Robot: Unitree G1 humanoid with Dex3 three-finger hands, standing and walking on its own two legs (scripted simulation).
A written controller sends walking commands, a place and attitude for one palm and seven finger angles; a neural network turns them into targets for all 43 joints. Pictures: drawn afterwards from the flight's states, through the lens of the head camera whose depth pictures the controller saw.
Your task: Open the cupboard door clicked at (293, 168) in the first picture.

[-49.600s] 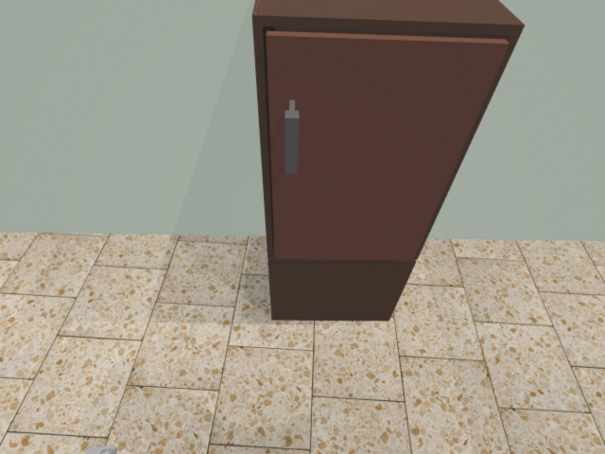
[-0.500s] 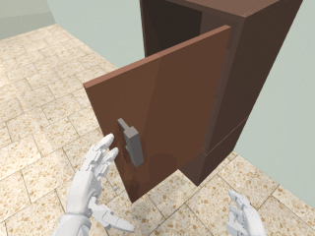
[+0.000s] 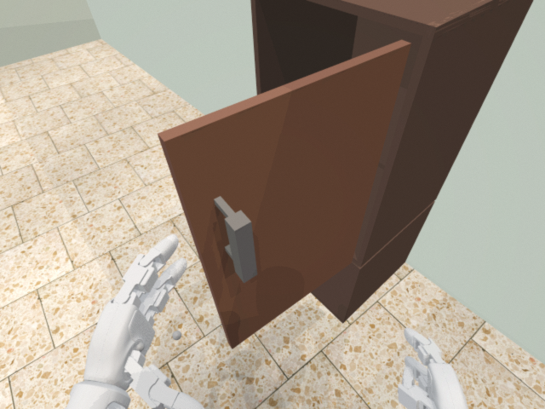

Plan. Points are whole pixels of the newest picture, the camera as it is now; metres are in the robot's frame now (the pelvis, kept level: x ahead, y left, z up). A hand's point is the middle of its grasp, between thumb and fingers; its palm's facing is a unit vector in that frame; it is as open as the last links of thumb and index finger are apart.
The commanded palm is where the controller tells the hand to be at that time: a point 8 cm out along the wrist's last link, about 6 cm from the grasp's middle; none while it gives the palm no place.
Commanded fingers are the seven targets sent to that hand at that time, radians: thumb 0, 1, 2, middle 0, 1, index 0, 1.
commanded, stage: draw the hand back to the body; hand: left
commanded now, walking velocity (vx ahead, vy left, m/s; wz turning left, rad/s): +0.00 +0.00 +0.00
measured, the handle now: (234, 239) +0.32 +0.08 +0.11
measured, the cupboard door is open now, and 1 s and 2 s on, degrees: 85 85 85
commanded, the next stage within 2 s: step back with the hand held close in 1.46 s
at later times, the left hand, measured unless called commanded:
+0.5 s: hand (95, 320) +0.19 +0.20 +0.14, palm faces +0.14 -0.97 -0.21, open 15.6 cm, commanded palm +0.15 +0.26 +0.16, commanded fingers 0.00 -0.08 0.48 -0.17 -0.30 -0.17 -0.30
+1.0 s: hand (29, 267) +0.22 +0.27 +0.19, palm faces +0.38 -0.84 -0.38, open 10.0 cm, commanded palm +0.17 +0.32 +0.21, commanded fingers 0.00 0.80 0.86 -0.20 -0.30 -0.20 -0.30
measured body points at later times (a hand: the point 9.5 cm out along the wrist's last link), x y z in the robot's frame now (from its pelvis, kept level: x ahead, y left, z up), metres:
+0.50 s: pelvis +0.00 +0.02 +0.02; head -0.01 +0.01 +0.47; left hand +0.17 +0.25 +0.16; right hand +0.19 -0.20 -0.04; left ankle +0.03 +0.12 -0.70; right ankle -0.02 -0.10 -0.70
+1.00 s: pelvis +0.03 +0.03 +0.04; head +0.01 +0.02 +0.49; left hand +0.20 +0.31 +0.21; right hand +0.21 -0.19 -0.03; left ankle +0.03 +0.12 -0.70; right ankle -0.02 -0.10 -0.70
